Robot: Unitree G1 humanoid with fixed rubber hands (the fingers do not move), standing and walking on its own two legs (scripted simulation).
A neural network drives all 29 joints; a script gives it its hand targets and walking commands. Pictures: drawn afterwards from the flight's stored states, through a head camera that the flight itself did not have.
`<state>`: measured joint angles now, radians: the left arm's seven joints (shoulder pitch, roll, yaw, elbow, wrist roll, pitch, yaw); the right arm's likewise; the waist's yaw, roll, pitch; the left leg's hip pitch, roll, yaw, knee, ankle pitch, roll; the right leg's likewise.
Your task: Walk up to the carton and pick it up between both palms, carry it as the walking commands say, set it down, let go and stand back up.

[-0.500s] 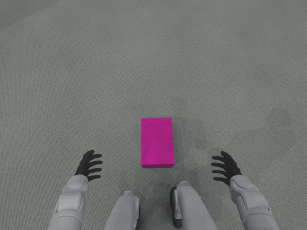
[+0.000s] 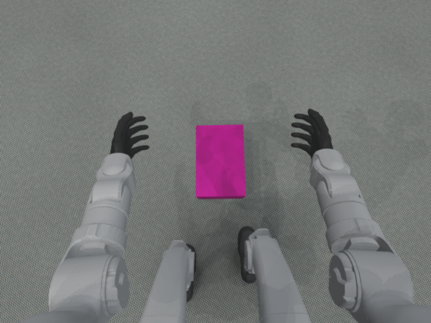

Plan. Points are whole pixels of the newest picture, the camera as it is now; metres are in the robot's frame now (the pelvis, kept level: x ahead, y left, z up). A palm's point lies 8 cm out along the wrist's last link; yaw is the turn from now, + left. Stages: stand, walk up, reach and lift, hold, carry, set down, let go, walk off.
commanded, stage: reach and lift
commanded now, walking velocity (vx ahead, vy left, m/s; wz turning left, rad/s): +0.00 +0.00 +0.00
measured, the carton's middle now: (220, 163) +0.47 -0.01 -0.59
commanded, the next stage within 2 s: none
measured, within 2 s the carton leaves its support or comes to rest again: neither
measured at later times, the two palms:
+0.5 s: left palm (134, 127) +0.47 +0.17 -0.14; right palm (309, 126) +0.46 -0.20 -0.14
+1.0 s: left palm (154, 150) +0.47 +0.17 -0.30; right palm (284, 146) +0.46 -0.19 -0.32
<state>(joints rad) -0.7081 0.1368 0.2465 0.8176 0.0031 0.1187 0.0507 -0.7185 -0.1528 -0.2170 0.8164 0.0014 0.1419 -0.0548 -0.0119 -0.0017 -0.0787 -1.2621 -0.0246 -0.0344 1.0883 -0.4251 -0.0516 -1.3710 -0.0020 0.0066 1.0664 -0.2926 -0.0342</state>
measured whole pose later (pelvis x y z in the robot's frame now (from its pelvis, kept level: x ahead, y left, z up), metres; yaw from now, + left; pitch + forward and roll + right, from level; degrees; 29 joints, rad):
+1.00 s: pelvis -0.03 +0.01 -0.16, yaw +3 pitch +51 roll +4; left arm -1.08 0.17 0.25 0.91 -0.02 0.05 0.13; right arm -1.11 -0.25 -0.27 0.96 0.00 0.04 -0.07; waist -0.01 0.03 -0.09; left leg -2.01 -0.07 -0.03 1.68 -0.57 -0.06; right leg -2.12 0.03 0.06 1.63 -0.40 0.01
